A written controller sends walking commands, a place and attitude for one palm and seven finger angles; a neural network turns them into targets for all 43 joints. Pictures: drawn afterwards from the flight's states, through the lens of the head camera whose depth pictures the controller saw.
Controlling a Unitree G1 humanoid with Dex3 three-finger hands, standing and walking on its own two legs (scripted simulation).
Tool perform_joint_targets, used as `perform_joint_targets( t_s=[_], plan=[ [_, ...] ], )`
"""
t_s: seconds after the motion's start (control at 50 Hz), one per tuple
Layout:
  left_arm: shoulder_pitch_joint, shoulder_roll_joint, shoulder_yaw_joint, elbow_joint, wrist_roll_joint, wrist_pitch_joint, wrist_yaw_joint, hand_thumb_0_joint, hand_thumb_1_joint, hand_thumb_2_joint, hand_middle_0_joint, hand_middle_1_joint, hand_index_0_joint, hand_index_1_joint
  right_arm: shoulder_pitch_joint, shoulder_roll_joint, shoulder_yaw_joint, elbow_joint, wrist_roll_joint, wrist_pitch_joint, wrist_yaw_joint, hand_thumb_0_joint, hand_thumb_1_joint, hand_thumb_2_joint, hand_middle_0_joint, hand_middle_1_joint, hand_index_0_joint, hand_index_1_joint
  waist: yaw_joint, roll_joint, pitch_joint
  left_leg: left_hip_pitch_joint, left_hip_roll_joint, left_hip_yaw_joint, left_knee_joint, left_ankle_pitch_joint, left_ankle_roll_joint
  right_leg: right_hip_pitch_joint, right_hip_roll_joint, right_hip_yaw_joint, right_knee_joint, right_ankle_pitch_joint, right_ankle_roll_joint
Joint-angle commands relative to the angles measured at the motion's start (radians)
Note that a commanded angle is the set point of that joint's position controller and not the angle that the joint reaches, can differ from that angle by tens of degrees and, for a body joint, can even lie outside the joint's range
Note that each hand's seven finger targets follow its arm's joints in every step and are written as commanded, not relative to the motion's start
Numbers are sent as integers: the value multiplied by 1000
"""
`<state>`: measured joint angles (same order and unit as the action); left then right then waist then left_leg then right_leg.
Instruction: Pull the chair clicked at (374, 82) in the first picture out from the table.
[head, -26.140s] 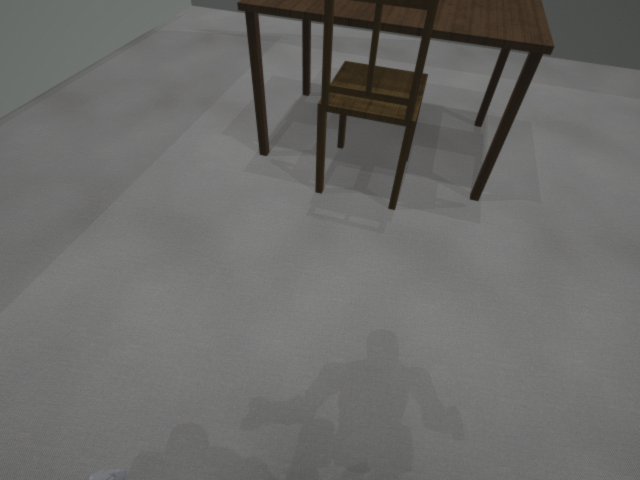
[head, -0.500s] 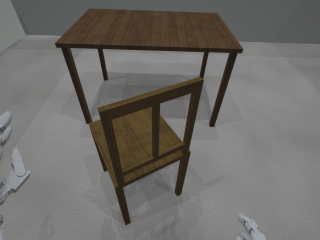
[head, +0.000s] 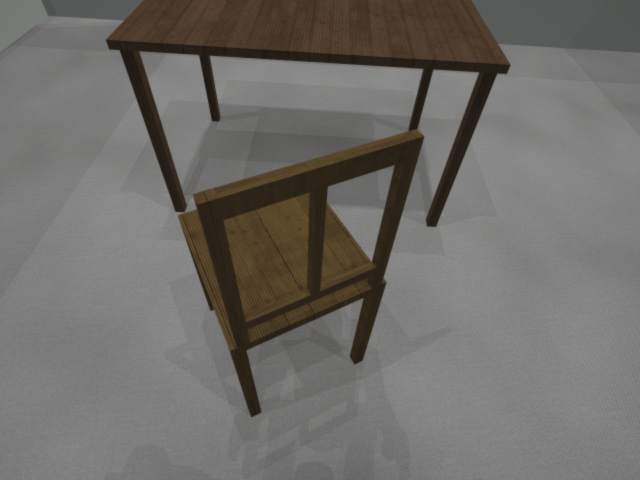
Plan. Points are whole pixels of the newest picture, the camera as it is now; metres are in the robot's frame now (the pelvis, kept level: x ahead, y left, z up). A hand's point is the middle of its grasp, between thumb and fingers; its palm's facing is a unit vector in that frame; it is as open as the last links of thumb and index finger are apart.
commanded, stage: let the arm hang, fingers relaxed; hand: left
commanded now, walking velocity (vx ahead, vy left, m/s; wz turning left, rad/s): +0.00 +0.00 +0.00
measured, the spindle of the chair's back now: (315, 245) +0.51 +0.05 -0.07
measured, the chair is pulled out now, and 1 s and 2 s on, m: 0.57 0.57 0.57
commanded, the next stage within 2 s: look to check the result in 0.68 s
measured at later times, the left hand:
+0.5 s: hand out of the picture +0.00 +0.14 -0.18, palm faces +0.02 -0.99 -0.17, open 7.3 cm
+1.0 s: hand out of the picture +0.00 +0.14 -0.17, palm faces +0.03 -0.99 -0.17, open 7.4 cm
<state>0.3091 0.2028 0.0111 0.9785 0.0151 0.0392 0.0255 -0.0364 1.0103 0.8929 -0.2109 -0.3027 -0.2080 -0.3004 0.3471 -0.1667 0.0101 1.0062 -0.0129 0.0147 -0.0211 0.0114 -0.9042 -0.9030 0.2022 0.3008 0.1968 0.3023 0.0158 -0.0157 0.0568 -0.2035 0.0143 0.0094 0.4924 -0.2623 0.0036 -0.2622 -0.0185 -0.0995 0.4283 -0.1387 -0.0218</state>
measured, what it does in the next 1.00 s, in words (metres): stands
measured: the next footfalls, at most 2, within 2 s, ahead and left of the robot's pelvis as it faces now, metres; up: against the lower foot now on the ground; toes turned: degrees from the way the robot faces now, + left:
none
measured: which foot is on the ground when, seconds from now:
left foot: down 0.00-1.00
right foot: down 0.00-1.00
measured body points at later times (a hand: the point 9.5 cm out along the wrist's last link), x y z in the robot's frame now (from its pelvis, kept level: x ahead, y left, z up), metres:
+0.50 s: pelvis +0.01 -0.01 +0.00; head +0.01 -0.02 +0.45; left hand +0.00 +0.19 -0.16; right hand -0.05 -0.20 -0.16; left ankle +0.00 +0.12 -0.74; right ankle +0.06 -0.11 -0.74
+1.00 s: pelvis +0.01 -0.02 +0.00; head +0.02 -0.02 +0.45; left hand +0.00 +0.19 -0.16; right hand -0.04 -0.21 -0.16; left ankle +0.00 +0.12 -0.74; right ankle +0.06 -0.11 -0.74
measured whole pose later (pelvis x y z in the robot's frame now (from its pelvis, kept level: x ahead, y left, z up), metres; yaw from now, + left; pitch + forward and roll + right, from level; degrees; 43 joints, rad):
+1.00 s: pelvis +0.01 -0.02 +0.00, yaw +0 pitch -1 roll +0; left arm 0.31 0.12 0.00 1.09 0.01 0.02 0.04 0.01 0.91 0.89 -0.20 -0.30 -0.20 -0.30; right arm 0.40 -0.10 0.00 1.08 -0.01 -0.01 -0.04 0.01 -0.91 -0.90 0.20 0.30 0.19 0.30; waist 0.00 0.01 0.04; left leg -0.18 0.03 0.01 0.46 -0.26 -0.02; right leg -0.25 0.00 -0.10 0.42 -0.15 -0.04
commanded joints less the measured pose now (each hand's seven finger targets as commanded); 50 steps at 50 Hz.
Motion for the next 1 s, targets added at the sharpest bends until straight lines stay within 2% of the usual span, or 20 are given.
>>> perform_joint_targets(
  t_s=[0.0,0.06,0.12,0.16,0.22,0.24,0.32,0.38,0.42,0.46,0.54,0.6,0.62,0.68,0.78,0.88,0.98],
  plan=[
    [24,76,-2,6,-3,-29,-2,0,900,900,-200,-300,-200,-300,72,-95,-29,-20,0,-26,-5,0,-900,-900,200,300,200,300,-16,36,10,-101,78,-99,-158,-60,53,66,-82,129,-100,-108,-36],
    [38,75,-7,43,-5,-28,1,0,900,900,-200,-300,-200,-300,115,-84,-28,12,0,-21,-6,0,-900,-900,200,300,200,300,-17,18,36,-118,71,-91,-160,-107,56,53,-82,138,-119,-176,-38],
    [54,64,-10,68,-7,-30,5,0,900,900,-200,-300,-200,-300,153,-67,-24,38,0,-22,-7,0,-900,-900,200,300,200,300,-21,-24,30,-99,62,-77,-141,-86,55,38,-87,150,-127,-202,-41],
    [59,59,-9,79,-6,-29,7,0,900,900,-200,-300,-200,-300,167,-59,-23,51,-1,-21,-8,0,-900,-900,200,300,200,300,-21,-2,50,-115,67,-79,-151,-108,57,27,-83,143,-127,-220,-40],
    [70,42,-9,88,-8,-32,10,0,900,900,-200,-300,-200,-300,181,-44,-20,64,0,-27,-11,0,-900,-900,200,300,200,300,-20,16,33,-106,70,-79,-153,-80,57,35,-81,145,-111,-184,-42],
    [70,42,-10,94,-7,-31,10,0,900,900,-200,-300,-200,-300,178,-40,-19,68,0,-27,-12,0,-900,-900,200,300,200,300,-17,31,55,-118,73,-82,-161,-89,59,27,-77,132,-110,-181,-42],
    [72,24,-7,99,-6,-33,11,0,900,900,-200,-300,-200,-300,186,-21,-16,76,1,-31,-14,0,-900,-900,200,300,200,300,-16,-4,47,-118,66,-71,-149,-54,53,45,-84,137,-104,-154,-42],
    [77,12,-5,97,-6,-35,14,0,900,900,-200,-300,-200,-300,183,-6,-15,80,0,-32,-15,0,-900,-900,200,300,200,300,-15,30,62,-113,64,-68,-145,-32,51,38,-85,141,-107,-137,-46],
    [71,10,-3,100,-7,-37,14,0,900,900,-200,-300,-200,-300,187,3,-15,82,0,-31,-16,0,-900,-900,200,300,200,300,-17,28,59,-110,62,-63,-141,-26,48,44,-86,145,-110,-134,-47],
    [68,5,-4,100,-6,-34,14,0,900,900,-200,-300,-200,-300,182,4,-16,83,-1,-29,-18,0,-900,-900,200,300,200,300,-17,54,83,-119,67,-66,-149,-42,49,29,-81,138,-110,-137,-47],
    [69,6,-1,94,-6,-36,14,0,900,900,-200,-300,-200,-300,184,4,-20,76,1,-28,-18,0,-900,-900,200,300,200,300,-18,14,67,-111,66,-64,-145,-44,49,41,-80,138,-119,-137,-46],
    [67,1,0,89,-6,-36,13,0,900,900,-200,-300,-200,-300,182,3,-21,75,-1,-29,-18,0,-900,-900,200,300,200,300,-20,31,55,-99,65,-64,-144,-41,48,38,-82,141,-116,-141,-45],
    [65,4,1,87,-6,-37,13,0,900,900,-200,-300,-200,-300,182,5,-20,74,0,-30,-18,0,-900,-900,200,300,200,300,-21,16,48,-96,66,-65,-142,-35,48,44,-82,140,-115,-136,-44],
    [66,3,1,85,-5,-36,13,0,900,900,-200,-300,-200,-300,176,3,-20,73,-1,-29,-18,0,-900,-900,200,300,200,300,-20,30,58,-100,66,-67,-144,-37,48,39,-82,138,-115,-136,-45],
    [66,5,1,85,-5,-38,13,0,900,900,-200,-300,-200,-300,175,3,-20,75,-1,-27,-17,0,-900,-900,200,300,200,300,-21,8,55,-85,62,-60,-131,-22,45,38,-86,143,-125,-140,-47],
    [62,2,0,86,-6,-36,13,0,900,900,-200,-300,-200,-300,171,1,-18,77,-2,-28,-19,0,-900,-900,200,300,200,300,-20,45,65,-94,70,-66,-145,-31,45,37,-82,139,-118,-133,-49],
    [61,4,1,87,-7,-35,12,0,900,900,-200,-300,-200,-300,174,-4,-19,74,-1,-29,-19,0,-900,-900,200,300,200,300,-19,16,55,-98,71,-71,-150,-39,47,49,-80,136,-114,-135,-47]
  ],
)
